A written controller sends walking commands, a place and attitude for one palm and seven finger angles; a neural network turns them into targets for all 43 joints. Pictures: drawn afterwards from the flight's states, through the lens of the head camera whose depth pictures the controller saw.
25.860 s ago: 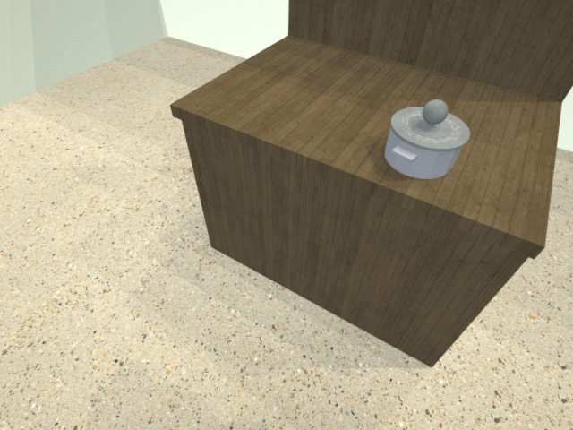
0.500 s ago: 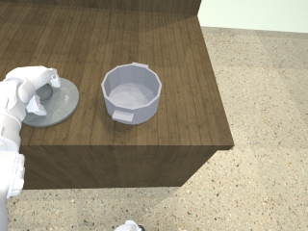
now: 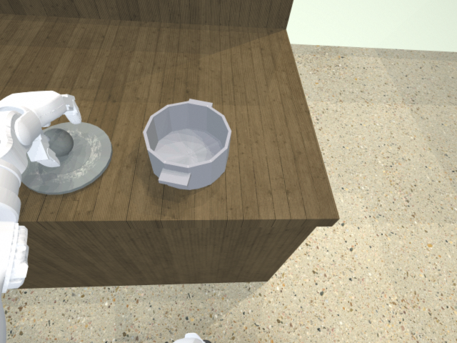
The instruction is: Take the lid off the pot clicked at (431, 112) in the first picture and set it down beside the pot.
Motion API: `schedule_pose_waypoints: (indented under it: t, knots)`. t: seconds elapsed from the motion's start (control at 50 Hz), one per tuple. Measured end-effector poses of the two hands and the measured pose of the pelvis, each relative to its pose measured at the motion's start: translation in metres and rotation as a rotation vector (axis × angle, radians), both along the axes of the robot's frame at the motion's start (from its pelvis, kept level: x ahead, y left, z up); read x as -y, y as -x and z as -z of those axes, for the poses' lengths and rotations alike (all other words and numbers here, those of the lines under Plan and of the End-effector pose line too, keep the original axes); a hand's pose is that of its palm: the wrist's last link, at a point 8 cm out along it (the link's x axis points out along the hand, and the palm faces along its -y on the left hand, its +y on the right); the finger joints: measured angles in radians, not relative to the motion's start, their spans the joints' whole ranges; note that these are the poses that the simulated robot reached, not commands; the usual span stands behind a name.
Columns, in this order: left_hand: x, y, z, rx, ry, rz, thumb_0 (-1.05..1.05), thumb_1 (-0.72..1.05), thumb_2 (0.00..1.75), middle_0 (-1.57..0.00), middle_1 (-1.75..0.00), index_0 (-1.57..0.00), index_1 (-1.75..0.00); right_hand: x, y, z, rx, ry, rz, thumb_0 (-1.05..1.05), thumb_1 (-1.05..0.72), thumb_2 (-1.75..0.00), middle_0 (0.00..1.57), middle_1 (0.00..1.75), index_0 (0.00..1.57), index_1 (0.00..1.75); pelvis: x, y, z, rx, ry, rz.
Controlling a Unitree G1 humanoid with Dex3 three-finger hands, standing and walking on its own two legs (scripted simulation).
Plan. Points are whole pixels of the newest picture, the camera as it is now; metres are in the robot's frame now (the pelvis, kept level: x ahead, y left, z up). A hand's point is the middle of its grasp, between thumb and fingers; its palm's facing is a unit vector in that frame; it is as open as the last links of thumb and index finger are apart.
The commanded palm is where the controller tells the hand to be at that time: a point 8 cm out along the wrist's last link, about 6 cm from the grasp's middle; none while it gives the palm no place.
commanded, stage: raise the empty hand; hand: left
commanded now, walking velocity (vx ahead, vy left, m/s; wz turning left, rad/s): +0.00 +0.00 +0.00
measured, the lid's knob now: (57, 142) +0.48 +0.32 +0.02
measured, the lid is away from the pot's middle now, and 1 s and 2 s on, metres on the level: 0.25 0.25 0.25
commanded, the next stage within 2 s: draw the hand back to the body in 0.96 s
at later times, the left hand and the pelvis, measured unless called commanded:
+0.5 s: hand (22, 119) +0.44 +0.33 +0.12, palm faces -0.39 -0.10 -0.91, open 11.0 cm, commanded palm +0.46 +0.32 +0.19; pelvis +0.01 -0.01 +0.01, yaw +1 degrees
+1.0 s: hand (3, 94) +0.45 +0.33 +0.16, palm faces -0.37 -0.09 -0.93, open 11.0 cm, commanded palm +0.47 +0.31 +0.23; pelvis +0.01 +0.00 +0.01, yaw +1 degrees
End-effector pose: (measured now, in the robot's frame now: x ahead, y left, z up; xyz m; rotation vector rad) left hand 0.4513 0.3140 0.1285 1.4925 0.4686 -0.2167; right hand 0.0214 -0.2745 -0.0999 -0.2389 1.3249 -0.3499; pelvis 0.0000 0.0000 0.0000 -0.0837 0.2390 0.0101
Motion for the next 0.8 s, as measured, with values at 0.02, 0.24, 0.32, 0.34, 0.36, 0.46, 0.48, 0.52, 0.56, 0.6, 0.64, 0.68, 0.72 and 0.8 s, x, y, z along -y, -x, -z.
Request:
schedule_pose_waypoints:
  t: [0.02, 0.24, 0.32, 0.34, 0.36, 0.46, 0.48, 0.52, 0.56, 0.6, 0.64, 0.68, 0.72, 0.8]
  knots:
    - [0.0, 0.0, -0.003, 0.006, 0.002, 0.003, 0.0, -0.02, 0.7, -0.39, -0.82, -0.38, -0.82, 0.0, -0.001, 0.0, 0.005, 0.0, -0.001, 0.01, -0.9, -0.9, 0.2, 0.3, 0.2, 0.3, 0.0, 0.0, -0.001, 0.002, -0.001, 0.0]
    - [-0.001, 0.002, -0.027, 0.018, 0.002, -0.012, 0.0, -0.02, 0.7, -0.38, -0.82, -0.38, -0.82, 0.002, -0.02, -0.002, 0.047, -0.02, -0.02, 0.01, -0.9, -0.9, 0.2, 0.3, 0.2, 0.3, 0.005, -0.004, -0.005, 0.023, -0.01, -0.002]
    - [-0.004, 0.003, -0.035, 0.025, 0.005, -0.017, 0.0, -0.02, 0.7, -0.38, -0.82, -0.38, -0.82, 0.004, -0.027, -0.004, 0.057, -0.017, -0.031, 0.01, -0.9, -0.9, 0.2, 0.3, 0.2, 0.3, 0.007, -0.004, -0.006, 0.03, -0.012, -0.006]
    - [-0.006, 0.003, -0.037, 0.026, 0.007, -0.021, 0.0, -0.02, 0.7, -0.38, -0.82, -0.38, -0.82, 0.004, -0.029, -0.005, 0.059, -0.016, -0.033, 0.01, -0.9, -0.9, 0.2, 0.3, 0.2, 0.3, 0.008, -0.004, -0.007, 0.031, -0.012, -0.006]
    - [-0.007, 0.003, -0.039, 0.026, 0.005, -0.025, 0.0, -0.02, 0.7, -0.38, -0.82, -0.38, -0.82, 0.005, -0.03, -0.006, 0.061, -0.014, -0.035, 0.01, -0.9, -0.9, 0.2, 0.3, 0.2, 0.3, 0.008, -0.005, -0.007, 0.032, -0.013, -0.007]
    - [-0.012, 0.004, -0.047, 0.025, 0.003, -0.04, 0.0, -0.02, 0.7, -0.38, -0.82, -0.38, -0.82, 0.008, -0.036, -0.008, 0.062, -0.009, -0.047, 0.01, -0.9, -0.9, 0.2, 0.3, 0.2, 0.3, 0.01, -0.006, -0.008, 0.035, -0.013, -0.013]
    - [-0.013, 0.004, -0.048, 0.026, 0.001, -0.041, 0.0, -0.02, 0.7, -0.39, -0.82, -0.38, -0.82, 0.008, -0.037, -0.009, 0.062, -0.007, -0.049, 0.01, -0.9, -0.9, 0.2, 0.3, 0.2, 0.3, 0.01, -0.006, -0.008, 0.036, -0.013, -0.014]
    - [-0.015, 0.004, -0.051, 0.027, 0.002, -0.044, 0.0, -0.02, 0.7, -0.39, -0.82, -0.38, -0.82, 0.009, -0.038, -0.009, 0.061, -0.005, -0.051, 0.01, -0.9, -0.9, 0.2, 0.3, 0.2, 0.3, 0.01, -0.006, -0.009, 0.036, -0.013, -0.015]
    - [-0.017, 0.003, -0.054, 0.026, 0.004, -0.049, 0.0, -0.02, 0.7, -0.39, -0.82, -0.38, -0.82, 0.01, -0.039, -0.01, 0.06, -0.003, -0.052, 0.01, -0.9, -0.9, 0.2, 0.3, 0.2, 0.3, 0.01, -0.007, -0.009, 0.037, -0.013, -0.016]
    - [-0.018, 0.003, -0.058, 0.028, -0.005, -0.047, 0.0, -0.02, 0.7, -0.39, -0.82, -0.38, -0.82, 0.01, -0.04, -0.011, 0.057, -0.002, -0.055, 0.01, -0.9, -0.9, 0.2, 0.3, 0.2, 0.3, 0.01, -0.007, -0.009, 0.037, -0.013, -0.018]
    - [-0.018, 0.002, -0.062, 0.039, -0.004, -0.044, 0.0, -0.02, 0.7, -0.39, -0.82, -0.38, -0.82, 0.01, -0.041, -0.011, 0.055, -0.002, -0.055, 0.01, -0.9, -0.9, 0.2, 0.3, 0.2, 0.3, 0.01, -0.008, -0.009, 0.038, -0.012, -0.02]
    - [-0.019, 0.001, -0.066, 0.041, 0.0, -0.047, 0.0, -0.02, 0.7, -0.39, -0.82, -0.38, -0.82, 0.009, -0.041, -0.01, 0.054, -0.005, -0.057, 0.01, -0.9, -0.9, 0.2, 0.3, 0.2, 0.3, 0.009, -0.008, -0.01, 0.037, -0.012, -0.02]
    - [-0.019, 0.0, -0.07, 0.041, -0.006, -0.048, 0.0, -0.02, 0.7, -0.39, -0.82, -0.38, -0.82, 0.007, -0.042, -0.01, 0.051, -0.01, -0.058, 0.01, -0.9, -0.9, 0.2, 0.3, 0.2, 0.3, 0.009, -0.008, -0.01, 0.038, -0.012, -0.022]
    - [-0.018, -0.002, -0.081, 0.066, -0.007, -0.04, 0.0, -0.02, 0.7, -0.39, -0.82, -0.38, -0.82, 0.004, -0.043, -0.01, 0.054, -0.021, -0.059, 0.01, -0.9, -0.9, 0.2, 0.3, 0.2, 0.3, 0.007, -0.008, -0.011, 0.039, -0.013, -0.023]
